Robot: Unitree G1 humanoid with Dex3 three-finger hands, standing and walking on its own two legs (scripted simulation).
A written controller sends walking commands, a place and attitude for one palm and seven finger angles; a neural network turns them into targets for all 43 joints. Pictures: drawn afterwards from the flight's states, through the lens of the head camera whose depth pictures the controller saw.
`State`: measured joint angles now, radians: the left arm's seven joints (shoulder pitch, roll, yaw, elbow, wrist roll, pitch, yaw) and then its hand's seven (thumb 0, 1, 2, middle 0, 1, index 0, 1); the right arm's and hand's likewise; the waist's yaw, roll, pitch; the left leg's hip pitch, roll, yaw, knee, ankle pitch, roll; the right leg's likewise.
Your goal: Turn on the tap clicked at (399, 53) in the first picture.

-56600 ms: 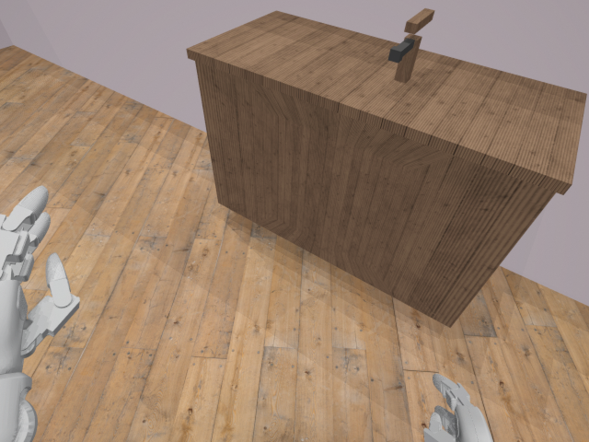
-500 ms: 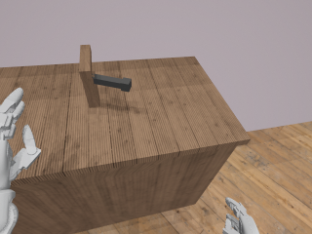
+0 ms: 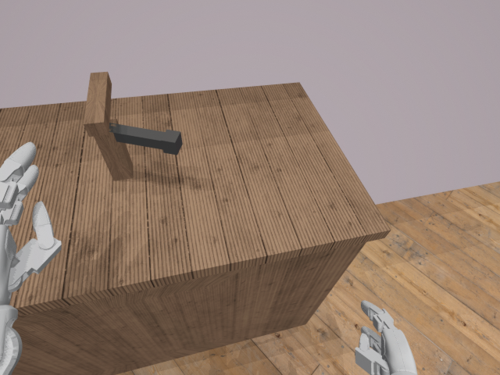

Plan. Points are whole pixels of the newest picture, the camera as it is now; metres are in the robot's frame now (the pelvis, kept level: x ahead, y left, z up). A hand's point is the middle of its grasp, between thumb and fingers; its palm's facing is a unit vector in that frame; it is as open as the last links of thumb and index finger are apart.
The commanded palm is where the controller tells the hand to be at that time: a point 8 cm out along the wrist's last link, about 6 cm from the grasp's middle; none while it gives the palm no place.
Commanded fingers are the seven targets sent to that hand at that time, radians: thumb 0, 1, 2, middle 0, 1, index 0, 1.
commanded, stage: shuffle to correct the standing spot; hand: left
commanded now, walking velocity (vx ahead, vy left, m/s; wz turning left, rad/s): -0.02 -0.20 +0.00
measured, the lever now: (172, 142) +0.44 +0.18 +0.12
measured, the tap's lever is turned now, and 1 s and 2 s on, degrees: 66 66 66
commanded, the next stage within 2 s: come to a stop and stand still in 0.60 s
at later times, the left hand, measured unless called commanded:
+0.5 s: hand (108, 251) +0.22 +0.19 +0.16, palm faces +0.33 -0.86 -0.40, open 7.4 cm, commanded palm +0.16 +0.23 +0.17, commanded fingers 0.00 0.90 0.90 -0.20 -0.30 -0.20 -0.30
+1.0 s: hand (70, 218) +0.24 +0.24 +0.17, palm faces +0.44 -0.79 -0.42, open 7.4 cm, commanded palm +0.16 +0.24 +0.17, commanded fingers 0.00 0.90 0.90 -0.20 -0.30 -0.20 -0.30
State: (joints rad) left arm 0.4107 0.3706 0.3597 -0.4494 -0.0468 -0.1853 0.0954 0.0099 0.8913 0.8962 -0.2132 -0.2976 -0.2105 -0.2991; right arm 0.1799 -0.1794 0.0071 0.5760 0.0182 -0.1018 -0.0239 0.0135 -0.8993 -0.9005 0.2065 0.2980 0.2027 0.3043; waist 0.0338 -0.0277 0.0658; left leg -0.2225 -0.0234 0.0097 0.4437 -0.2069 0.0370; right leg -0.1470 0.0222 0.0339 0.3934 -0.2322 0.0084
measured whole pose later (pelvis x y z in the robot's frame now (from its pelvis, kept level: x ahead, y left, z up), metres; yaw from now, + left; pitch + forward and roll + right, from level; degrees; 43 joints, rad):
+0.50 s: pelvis -0.01 -0.05 -0.01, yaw -1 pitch +0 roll -1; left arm 0.45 0.38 0.37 -0.51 -0.08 -0.14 0.08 0.01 0.89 0.90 -0.21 -0.30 -0.21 -0.30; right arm 0.20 -0.20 -0.02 0.55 0.02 -0.06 -0.04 0.01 -0.90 -0.90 0.21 0.30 0.20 0.30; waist 0.01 0.01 0.06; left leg -0.29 0.06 -0.02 0.51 -0.23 -0.03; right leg -0.20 0.11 0.01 0.44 -0.24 -0.07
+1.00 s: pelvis -0.01 -0.04 -0.01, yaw -1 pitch +0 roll +0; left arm 0.27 0.44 0.47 -0.36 -0.07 -0.21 0.08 0.01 0.89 0.90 -0.21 -0.30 -0.21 -0.30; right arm 0.19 -0.22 -0.03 0.57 0.02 -0.14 0.00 0.01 -0.90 -0.90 0.21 0.30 0.20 0.30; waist 0.04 -0.01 0.09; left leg -0.28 0.03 0.02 0.51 -0.23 -0.01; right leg -0.23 0.08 0.04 0.49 -0.26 -0.04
